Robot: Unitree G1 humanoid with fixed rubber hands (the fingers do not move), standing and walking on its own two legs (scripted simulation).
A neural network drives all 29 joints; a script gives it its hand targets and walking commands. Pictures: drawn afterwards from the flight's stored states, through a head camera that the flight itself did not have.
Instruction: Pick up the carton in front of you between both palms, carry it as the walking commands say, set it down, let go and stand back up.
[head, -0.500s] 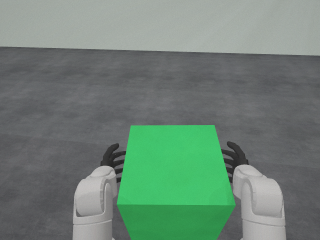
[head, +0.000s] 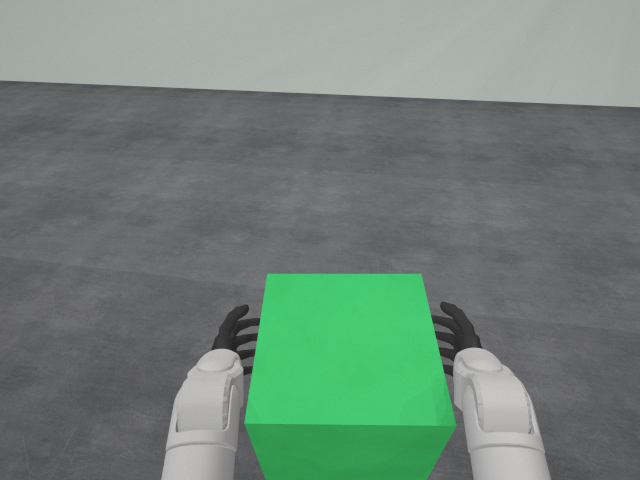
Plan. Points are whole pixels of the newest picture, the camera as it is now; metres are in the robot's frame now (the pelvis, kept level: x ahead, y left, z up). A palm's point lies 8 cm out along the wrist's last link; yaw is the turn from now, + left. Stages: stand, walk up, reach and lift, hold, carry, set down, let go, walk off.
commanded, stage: carry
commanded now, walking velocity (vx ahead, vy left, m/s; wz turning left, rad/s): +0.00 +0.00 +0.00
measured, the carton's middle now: (343, 386) +0.28 +0.00 -0.04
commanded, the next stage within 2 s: hold in 1.10 s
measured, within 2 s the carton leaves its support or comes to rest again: neither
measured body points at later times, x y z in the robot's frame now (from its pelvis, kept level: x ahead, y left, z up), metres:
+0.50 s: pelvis -0.03 +0.00 +0.00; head -0.05 +0.00 +0.45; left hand +0.27 +0.16 +0.03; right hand +0.27 -0.15 +0.04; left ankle -0.02 +0.10 -0.73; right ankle -0.02 -0.11 -0.73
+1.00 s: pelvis -0.04 +0.01 +0.00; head -0.06 +0.01 +0.45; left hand +0.26 +0.16 +0.03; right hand +0.26 -0.14 +0.04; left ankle -0.02 +0.10 -0.73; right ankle -0.02 -0.11 -0.73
